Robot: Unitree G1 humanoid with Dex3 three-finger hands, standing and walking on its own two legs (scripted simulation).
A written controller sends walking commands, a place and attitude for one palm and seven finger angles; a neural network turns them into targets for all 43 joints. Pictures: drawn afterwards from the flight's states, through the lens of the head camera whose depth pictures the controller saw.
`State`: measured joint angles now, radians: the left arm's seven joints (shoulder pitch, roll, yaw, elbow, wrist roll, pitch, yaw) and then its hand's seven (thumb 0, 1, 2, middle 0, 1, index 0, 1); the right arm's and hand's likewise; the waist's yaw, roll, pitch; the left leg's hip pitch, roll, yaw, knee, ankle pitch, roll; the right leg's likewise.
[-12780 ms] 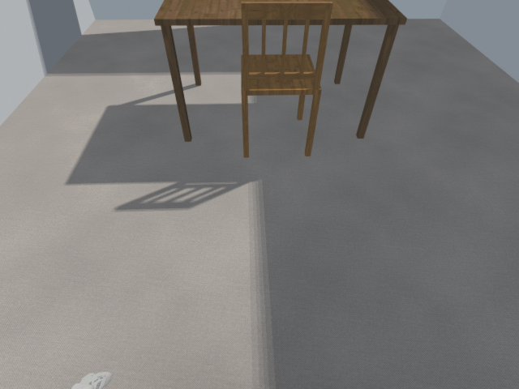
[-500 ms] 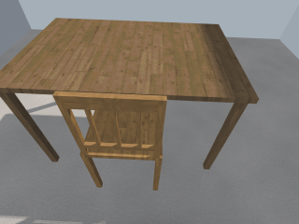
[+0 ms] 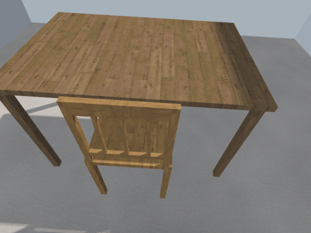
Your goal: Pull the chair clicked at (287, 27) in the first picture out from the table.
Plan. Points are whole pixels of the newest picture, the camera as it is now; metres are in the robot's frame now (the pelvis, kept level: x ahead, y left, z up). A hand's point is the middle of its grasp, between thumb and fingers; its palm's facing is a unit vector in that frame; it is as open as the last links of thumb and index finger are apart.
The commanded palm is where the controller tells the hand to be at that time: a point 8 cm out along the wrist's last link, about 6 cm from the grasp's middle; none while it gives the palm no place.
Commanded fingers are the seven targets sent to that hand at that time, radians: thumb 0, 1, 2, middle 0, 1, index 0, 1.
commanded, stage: look again from close up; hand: left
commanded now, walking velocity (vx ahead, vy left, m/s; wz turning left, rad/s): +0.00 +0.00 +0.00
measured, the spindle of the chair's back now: (124, 136) +0.47 +0.15 -0.12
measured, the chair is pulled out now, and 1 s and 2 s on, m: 0.00 0.00 0.00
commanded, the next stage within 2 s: raise the hand toward the chair's back in 0.74 s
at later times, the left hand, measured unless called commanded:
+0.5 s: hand out of the picture +0.02 +0.17 -0.18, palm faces +0.01 -0.98 -0.19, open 7.3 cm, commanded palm none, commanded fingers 0.00 0.90 0.90 -0.20 -0.30 -0.20 -0.30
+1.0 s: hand out of the picture +0.14 +0.18 -0.08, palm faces +0.24 -0.95 -0.20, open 7.4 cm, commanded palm +0.11 +0.21 -0.07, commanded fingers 0.00 0.69 0.81 -0.18 -0.27 -0.18 -0.27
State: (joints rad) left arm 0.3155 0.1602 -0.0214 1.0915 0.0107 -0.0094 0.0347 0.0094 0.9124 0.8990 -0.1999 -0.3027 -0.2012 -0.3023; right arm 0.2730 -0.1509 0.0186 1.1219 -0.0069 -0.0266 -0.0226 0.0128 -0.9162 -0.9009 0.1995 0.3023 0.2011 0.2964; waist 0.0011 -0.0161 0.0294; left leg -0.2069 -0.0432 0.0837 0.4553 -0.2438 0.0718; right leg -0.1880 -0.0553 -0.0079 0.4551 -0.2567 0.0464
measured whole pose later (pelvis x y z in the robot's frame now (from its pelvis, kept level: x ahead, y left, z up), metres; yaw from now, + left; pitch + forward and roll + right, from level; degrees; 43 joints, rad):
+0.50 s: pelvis +0.02 +0.00 +0.00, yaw +0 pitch -1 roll +0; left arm 0.29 0.17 -0.01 1.11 0.01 -0.01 0.04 0.01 0.91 0.90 -0.20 -0.30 -0.20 -0.30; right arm 0.25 -0.16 0.01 1.14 -0.01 -0.03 -0.03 0.01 -0.92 -0.90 0.20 0.30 0.20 0.30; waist 0.00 -0.02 0.03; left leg -0.16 -0.05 0.09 0.42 -0.26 0.07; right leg -0.15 -0.06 0.00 0.44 -0.28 0.05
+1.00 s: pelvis +0.00 -0.01 -0.01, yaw +2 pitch +0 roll +1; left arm 0.46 0.19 0.01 0.29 -0.14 -0.03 0.12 0.04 0.92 0.88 -0.20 -0.30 -0.20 -0.30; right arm 0.35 -0.21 0.01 0.89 0.04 -0.23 -0.07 0.02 -0.92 -0.90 0.20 0.30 0.20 0.30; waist -0.02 0.01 -0.02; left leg -0.26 -0.05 0.06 0.53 -0.27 0.05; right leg -0.25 -0.07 -0.04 0.58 -0.33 0.02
